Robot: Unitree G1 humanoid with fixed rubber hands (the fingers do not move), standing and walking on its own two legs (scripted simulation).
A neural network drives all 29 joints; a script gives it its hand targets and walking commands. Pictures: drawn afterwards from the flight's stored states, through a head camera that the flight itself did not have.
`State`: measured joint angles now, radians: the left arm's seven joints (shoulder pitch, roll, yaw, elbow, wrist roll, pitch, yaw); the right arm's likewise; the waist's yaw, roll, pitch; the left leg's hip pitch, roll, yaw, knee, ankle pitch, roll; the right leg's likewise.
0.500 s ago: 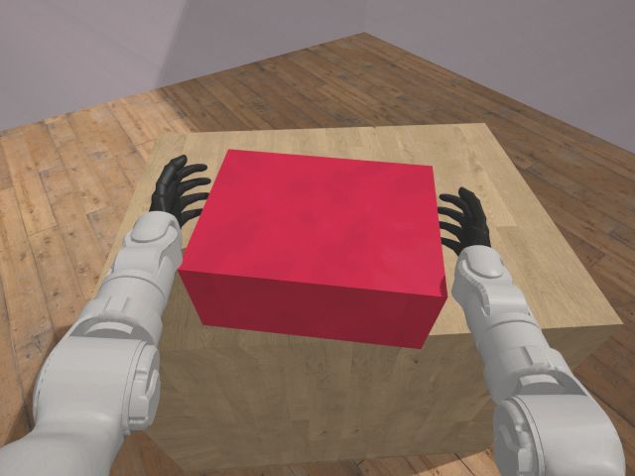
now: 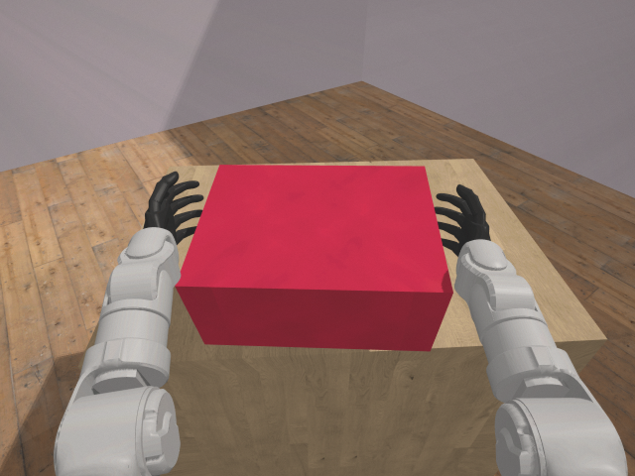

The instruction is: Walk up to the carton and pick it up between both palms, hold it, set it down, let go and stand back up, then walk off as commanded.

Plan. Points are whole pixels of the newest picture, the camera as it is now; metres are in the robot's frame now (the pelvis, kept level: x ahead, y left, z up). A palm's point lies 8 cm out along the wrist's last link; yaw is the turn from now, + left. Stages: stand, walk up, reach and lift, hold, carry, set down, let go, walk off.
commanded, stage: reach and lift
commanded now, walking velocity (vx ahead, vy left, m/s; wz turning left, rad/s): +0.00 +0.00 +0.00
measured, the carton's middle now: (318, 252) +0.42 +0.01 +0.10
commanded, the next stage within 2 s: hold in 0.72 s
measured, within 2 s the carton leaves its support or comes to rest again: neither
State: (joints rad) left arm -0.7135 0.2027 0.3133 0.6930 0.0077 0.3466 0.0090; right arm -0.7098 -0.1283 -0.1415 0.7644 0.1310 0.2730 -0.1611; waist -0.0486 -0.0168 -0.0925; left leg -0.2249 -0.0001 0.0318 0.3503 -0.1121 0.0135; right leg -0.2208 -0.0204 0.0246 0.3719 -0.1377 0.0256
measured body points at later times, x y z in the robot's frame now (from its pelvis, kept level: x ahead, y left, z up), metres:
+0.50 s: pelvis +0.01 +0.00 +0.00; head -0.02 +0.00 +0.45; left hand +0.41 +0.22 +0.18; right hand +0.41 -0.19 +0.16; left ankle +0.05 +0.11 -0.74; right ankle +0.04 -0.13 -0.74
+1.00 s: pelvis +0.01 +0.00 +0.00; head -0.04 +0.01 +0.45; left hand +0.39 +0.22 +0.18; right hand +0.40 -0.18 +0.17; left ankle +0.05 +0.11 -0.74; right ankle +0.04 -0.13 -0.74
